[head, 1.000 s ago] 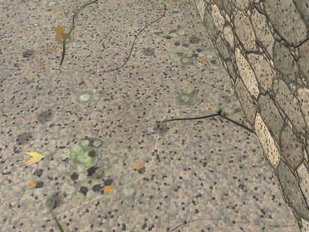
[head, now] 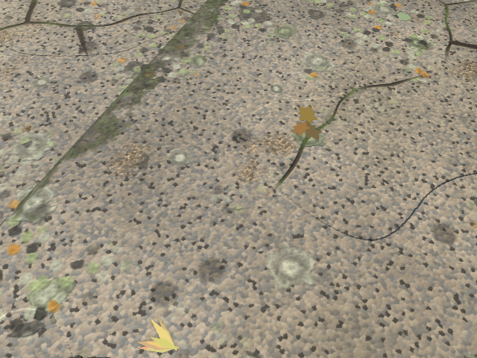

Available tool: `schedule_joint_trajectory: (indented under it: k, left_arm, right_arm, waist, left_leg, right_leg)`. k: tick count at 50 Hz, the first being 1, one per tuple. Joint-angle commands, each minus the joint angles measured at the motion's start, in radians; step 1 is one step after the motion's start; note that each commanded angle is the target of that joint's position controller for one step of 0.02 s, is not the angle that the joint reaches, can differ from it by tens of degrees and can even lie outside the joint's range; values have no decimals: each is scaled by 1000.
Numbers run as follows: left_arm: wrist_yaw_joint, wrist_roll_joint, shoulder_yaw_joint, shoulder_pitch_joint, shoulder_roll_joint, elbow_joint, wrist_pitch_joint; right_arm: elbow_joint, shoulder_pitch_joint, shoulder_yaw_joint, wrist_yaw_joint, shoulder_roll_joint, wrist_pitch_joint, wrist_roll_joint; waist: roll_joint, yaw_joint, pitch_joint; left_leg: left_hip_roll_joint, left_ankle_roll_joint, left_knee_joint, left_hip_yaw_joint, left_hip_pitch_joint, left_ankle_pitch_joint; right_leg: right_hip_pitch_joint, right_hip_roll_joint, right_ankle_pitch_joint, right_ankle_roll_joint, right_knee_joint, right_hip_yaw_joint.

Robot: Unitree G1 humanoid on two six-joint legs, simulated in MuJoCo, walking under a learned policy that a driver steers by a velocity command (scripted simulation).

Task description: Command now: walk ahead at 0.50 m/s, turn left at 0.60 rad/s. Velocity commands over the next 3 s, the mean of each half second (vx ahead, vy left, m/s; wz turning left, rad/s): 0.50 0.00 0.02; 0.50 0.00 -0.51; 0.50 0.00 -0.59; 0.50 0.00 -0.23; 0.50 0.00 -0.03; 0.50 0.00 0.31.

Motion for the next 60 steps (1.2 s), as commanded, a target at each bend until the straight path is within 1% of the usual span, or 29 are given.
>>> schedule_joint_trajectory:
  k: [1, 4, 5, 6, 7, 8, 9, 10, 13, 18, 22, 24, 26, 27, 28, 29, 30, 33, 37, 42, 46, 49, 51, 52, 53, 54, 55, 57, 60]
  left_arm:
    - [0, -9, 14, -104, 97, -100, -31]
    - [18, -8, 39, 185, 159, -13, -55]
    - [31, 8, 52, 320, 204, 12, -69]
    - [37, 28, 78, 416, 320, 17, -61]
    - [27, 5, 72, 363, 255, 41, -40]
    - [22, -8, 53, 265, 172, 19, -34]
    - [18, -11, 40, 207, 120, 16, -35]
    - [19, -11, 32, 198, 102, 28, -39]
    - [14, -27, 22, 255, 94, 79, -56]
    - [11, -32, 46, 299, 154, 102, -48]
    - [2, -21, 65, 342, 191, 104, -39]
    - [3, -21, 74, 341, 198, 95, -34]
    - [9, -21, 73, 337, 175, 87, -32]
    - [7, -29, 60, 319, 123, 60, -41]
    - [8, -47, 42, 353, 41, 16, -41]
    - [13, -22, 56, 397, 112, 25, -24]
    - [9, -12, 64, 373, 134, 44, -13]
    - [-16, 2, 63, 314, 96, 40, 5]
    - [-36, 4, 59, 224, 71, -3, 29]
    - [-60, 5, 41, 57, 49, -72, 31]
    - [-71, 8, 27, -50, 47, -122, 27]
    - [-61, 15, 33, -38, 67, -132, 26]
    - [-45, 17, 52, 118, 99, -94, 17]
    - [-30, 25, 72, 285, 131, -40, 8]
    - [-12, 32, 105, 383, 238, -23, 9]
    - [-6, 0, 124, 346, 326, -53, 19]
    - [1, -16, 121, 356, 298, -49, 30]
    - [14, -21, 93, 268, 194, -35, 22]
    - [14, -29, 75, 218, 146, -44, -5]
  right_arm:
    - [-45, 17, -33, -14, -174, -7, -7]
    - [-63, -64, -37, -14, -204, -16, -7]
    - [-67, -43, -22, -8, -153, -24, -3]
    - [-81, 112, -1, -3, -47, -27, 33]
    - [-50, 137, -1, -9, -98, -24, 3]
    - [-54, 45, -6, -9, -127, -18, -11]
    - [-72, -39, 0, 0, -119, -19, -20]
    - [-92, -86, 4, 8, -106, -18, -28]
    - [-110, -93, 18, 22, -78, -2, -52]
    - [-180, -279, 46, 31, -52, 2, -30]
    - [-214, -368, 51, 28, -66, -3, -18]
    - [-220, -357, 44, 21, -85, -11, -16]
    - [-186, -224, 30, 4, -114, -34, -23]
    - [-173, -90, 10, -11, -185, -49, -43]
    - [-168, -28, -13, -21, -286, -39, -48]
    - [-166, -60, -14, -21, -255, -22, -35]
    - [-188, -127, 8, -15, -158, -21, -29]
    - [-183, -170, 29, -16, -78, -40, -23]
    - [-144, -101, 20, -13, -87, -60, -7]
    - [-117, -78, 16, -11, -84, -55, -12]
    - [-91, -43, 4, -14, -121, -49, -11]
    - [-70, -20, -3, -21, -151, -32, -12]
    - [-64, -16, -11, -24, -184, -13, -12]
    - [-73, -25, -10, -23, -184, -6, -11]
    - [-119, 4, 8, -15, -113, -9, -7]
    - [-191, -24, 10, 0, -84, -18, -8]
    - [-214, -158, 2, 2, -141, -25, -17]
    - [-202, -149, 14, 2, -107, -41, -6]
    - [-189, -98, 15, 7, -95, 7, -44]
  waist:
    - [133, 23, 23]
    - [95, 169, -88]
    - [22, 217, -189]
    - [-248, 175, -362]
    - [-234, 138, -331]
    - [-90, 121, -148]
    - [-1, 115, -70]
    - [-15, 106, -34]
    - [-65, 79, -46]
    - [-66, 100, 25]
    - [-70, 126, -2]
    - [-49, 110, -11]
    - [10, 48, -53]
    - [133, -16, -147]
    - [341, -9, -212]
    - [293, 38, -177]
    - [161, 59, -87]
    - [156, 87, -15]
    - [134, 91, -34]
    - [130, 75, 20]
    - [127, 54, 51]
    - [139, 71, 25]
    - [144, 141, -76]
    - [99, 216, -171]
    - [-48, 229, -281]
    - [-198, 182, -362]
    - [-30, 227, -273]
    - [53, 134, -70]
    - [35, 63, -64]
  left_leg:
    - [261, 80, 32, -188, -30, 562]
    - [212, 23, 286, -155, -78, 769]
    - [152, 4, 510, -99, -162, 616]
    - [-12, -54, 848, 5, -445, 81]
    - [-11, -48, 943, -9, -568, -224]
    - [45, -46, 971, -20, -605, -142]
    - [89, -51, 925, 0, -604, -70]
    - [124, -57, 869, 26, -599, -40]
    - [148, -106, 779, 88, -543, -15]
    - [173, -148, 484, 145, -488, 85]
    - [155, -146, 343, 156, -391, 163]
    - [147, -137, 285, 149, -317, 136]
    - [151, -113, 174, 125, -111, 121]
    - [324, -71, 88, -58, 43, -45]
    - [547, -3, -51, -405, 193, -294]
    - [589, 51, -75, -532, 107, -387]
    - [535, 44, -72, -424, 29, -358]
    - [418, 4, -97, -99, -71, 56]
    - [404, 13, -89, 67, -28, 384]
    - [382, 15, -114, 217, -47, 419]
    - [400, -2, -99, 299, -27, 483]
    - [411, -23, 38, 359, 50, 827]
    - [410, -29, 312, 385, 57, 1030]
    - [390, -54, 552, 403, -55, 894]
    - [331, -94, 878, 402, -360, 391]
    - [126, -143, 1166, 260, -686, -260]
    - [177, -133, 1184, 116, -797, -173]
    - [256, -123, 1008, 117, -727, -34]
    - [271, -152, 895, 117, -578, -34]
  right_leg:
    - [84, 53, -8, -26, -103, -13]
    - [449, 104, -67, -79, -221, -39]
    - [642, -23, -137, -119, -250, 78]
    - [945, -297, -248, -261, -308, 544]
    - [893, -318, -375, -287, -432, 754]
    - [733, -273, -434, -282, -437, 620]
    - [629, -219, -356, -269, -439, 480]
    - [570, -169, -235, -255, -453, 384]
    - [508, -105, 61, -267, -453, 277]
    - [362, -70, -25, -269, -516, 219]
    - [375, -69, -25, -243, -474, 237]
    - [373, -81, -40, -226, -418, 277]
    - [316, -24, -52, -180, -255, 272]
    - [245, 55, -115, -145, -4, 189]
    - [18, 187, -454, -115, 258, 33]
    - [-53, 129, -501, -127, 403, 26]
    - [-60, 77, -418, -134, 449, 50]
    - [-26, 17, -280, -98, 423, 26]
    - [-86, 12, -187, -68, 433, 2]
    - [-102, 6, -36, -54, 226, -42]
    - [-2, 24, -19, -101, 22, -121]
    - [95, 87, -133, -160, -44, -180]
    - [285, 166, -217, -213, -86, -197]
    - [514, 180, -187, -247, -158, -161]
    - [806, -55, -353, -320, -195, 167]
    - [964, -278, -291, -449, -352, 720]
    - [924, -247, -199, -425, -393, 629]
    - [648, -169, 37, -359, -404, 385]
    - [479, -72, 210, -332, -433, 258]
Next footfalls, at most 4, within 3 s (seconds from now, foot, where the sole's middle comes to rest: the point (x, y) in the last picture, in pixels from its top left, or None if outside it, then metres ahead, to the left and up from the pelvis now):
0.10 right None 0.24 -0.13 -0.78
0.54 left None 0.43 0.10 -0.78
1.04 right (276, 288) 0.66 -0.17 -0.78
1.58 left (269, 193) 1.01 -0.20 -0.78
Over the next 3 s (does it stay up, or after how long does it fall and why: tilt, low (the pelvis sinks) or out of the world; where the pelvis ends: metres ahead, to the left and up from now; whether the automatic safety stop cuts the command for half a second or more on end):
stays up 1.38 -0.67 0.01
